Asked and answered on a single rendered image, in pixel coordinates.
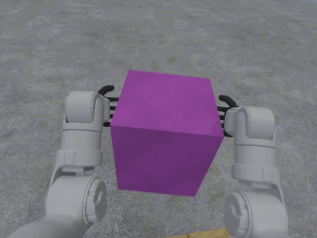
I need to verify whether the robot right hand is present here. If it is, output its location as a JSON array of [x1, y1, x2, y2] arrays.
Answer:
[[217, 95, 239, 138]]

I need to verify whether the robot right upper arm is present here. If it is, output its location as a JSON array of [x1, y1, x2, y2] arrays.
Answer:
[[223, 189, 292, 238]]

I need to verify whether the robot left upper arm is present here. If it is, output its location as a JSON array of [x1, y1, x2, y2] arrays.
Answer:
[[6, 176, 107, 238]]

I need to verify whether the robot left hand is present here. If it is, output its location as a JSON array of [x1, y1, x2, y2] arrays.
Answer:
[[98, 85, 119, 127]]

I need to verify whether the right robot forearm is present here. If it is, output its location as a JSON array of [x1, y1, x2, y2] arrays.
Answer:
[[224, 105, 288, 229]]

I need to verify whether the left robot forearm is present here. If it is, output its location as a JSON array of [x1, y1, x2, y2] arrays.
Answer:
[[45, 90, 110, 213]]

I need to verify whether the carton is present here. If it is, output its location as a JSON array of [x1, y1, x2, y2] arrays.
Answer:
[[110, 69, 225, 197]]

